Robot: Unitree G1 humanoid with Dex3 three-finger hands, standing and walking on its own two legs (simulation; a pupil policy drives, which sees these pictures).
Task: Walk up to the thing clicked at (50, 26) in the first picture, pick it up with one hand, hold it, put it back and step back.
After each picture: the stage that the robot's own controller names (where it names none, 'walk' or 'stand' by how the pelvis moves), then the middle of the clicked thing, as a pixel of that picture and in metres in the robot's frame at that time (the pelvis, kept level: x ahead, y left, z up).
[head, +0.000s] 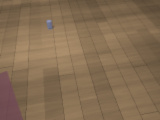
stand; (49, 24) +1.78 +0.47 -0.72
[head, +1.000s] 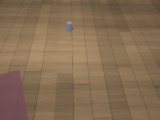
walk; (69, 26) +1.67 +0.23 -0.69
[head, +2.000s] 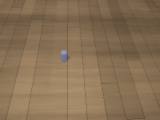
walk; (63, 56) +1.08 +0.17 -0.69
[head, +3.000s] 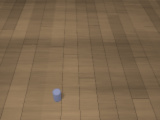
walk; (57, 95) +0.68 +0.20 -0.70
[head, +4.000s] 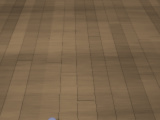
walk; out of the picture +0.45 +0.22 -0.71
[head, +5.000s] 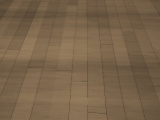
stand; out of the picture +0.37 +0.17 -0.72
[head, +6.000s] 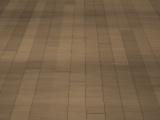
stand; out of the picture +0.35 +0.18 -0.72
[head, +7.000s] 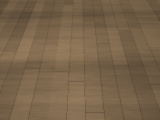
stand; out of the picture +0.37 +0.19 -0.72
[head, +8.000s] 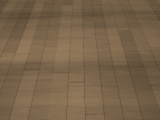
stand; out of the picture +0.35 +0.19 -0.73
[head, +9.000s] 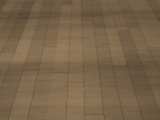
stand; out of the picture +0.34 +0.19 -0.73
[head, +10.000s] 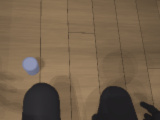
go down; (31, 66) +0.42 +0.22 -0.37
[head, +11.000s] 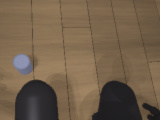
go down; (23, 65) +0.42 +0.25 -0.30
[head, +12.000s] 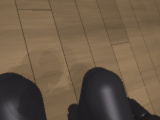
close in; out of the picture +0.40 +0.28 -0.22
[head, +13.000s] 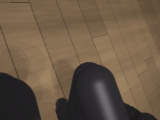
close; out of the picture +0.40 +0.28 -0.22
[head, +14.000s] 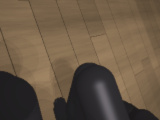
lift; out of the picture +0.38 +0.28 -0.22
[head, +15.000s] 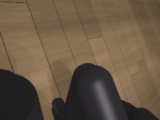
lift; out of the picture +0.36 +0.27 -0.23
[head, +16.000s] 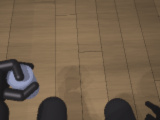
lift; (25, 83) +0.32 +0.20 -0.02
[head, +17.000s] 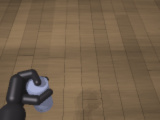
hold; (40, 94) +0.31 +0.16 -0.01
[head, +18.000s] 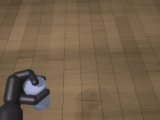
hold; (38, 94) +0.32 +0.17 -0.01
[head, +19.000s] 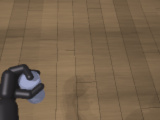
crouch; (32, 88) +0.34 +0.18 -0.06
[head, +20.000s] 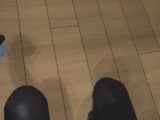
lower; out of the picture +0.47 +0.26 -0.08
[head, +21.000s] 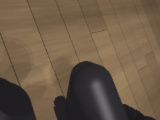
lower; out of the picture +0.41 +0.30 -0.22
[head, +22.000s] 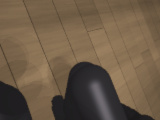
lower; out of the picture +0.41 +0.30 -0.23
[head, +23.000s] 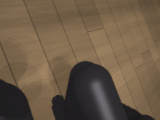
lower; out of the picture +0.42 +0.30 -0.22
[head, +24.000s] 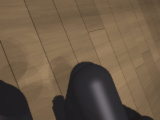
lower; out of the picture +0.42 +0.30 -0.22
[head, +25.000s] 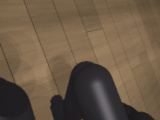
open; out of the picture +0.41 +0.28 -0.23
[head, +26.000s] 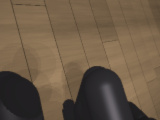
stand; out of the picture +0.40 +0.27 -0.24
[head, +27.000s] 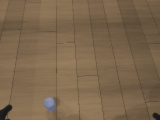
stand; (50, 104) +0.40 +0.20 -0.57
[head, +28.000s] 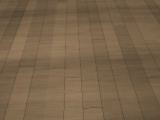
stand; out of the picture +0.39 +0.19 -0.66
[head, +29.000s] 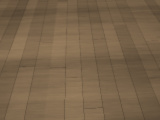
stand; out of the picture +0.38 +0.18 -0.67
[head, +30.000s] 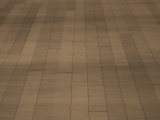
stand; out of the picture +0.42 +0.16 -0.72
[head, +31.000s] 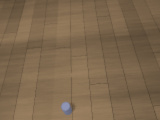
walk; (66, 108) +0.46 +0.21 -0.69
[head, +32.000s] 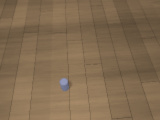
walk; (64, 84) +0.65 +0.17 -0.70
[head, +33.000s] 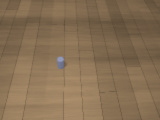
stand; (60, 63) +0.97 +0.18 -0.71
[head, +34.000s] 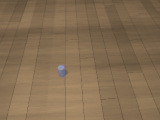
stand; (61, 71) +0.96 +0.21 -0.71
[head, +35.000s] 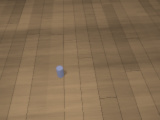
stand; (60, 71) +0.96 +0.24 -0.72
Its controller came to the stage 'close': yes
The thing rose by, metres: 0.71
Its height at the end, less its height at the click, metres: +0.00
